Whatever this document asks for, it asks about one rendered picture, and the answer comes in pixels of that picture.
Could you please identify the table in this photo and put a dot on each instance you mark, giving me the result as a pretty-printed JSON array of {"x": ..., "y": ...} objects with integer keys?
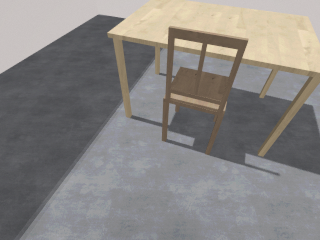
[{"x": 278, "y": 41}]

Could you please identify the chair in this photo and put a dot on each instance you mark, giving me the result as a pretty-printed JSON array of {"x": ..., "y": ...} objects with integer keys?
[{"x": 196, "y": 89}]

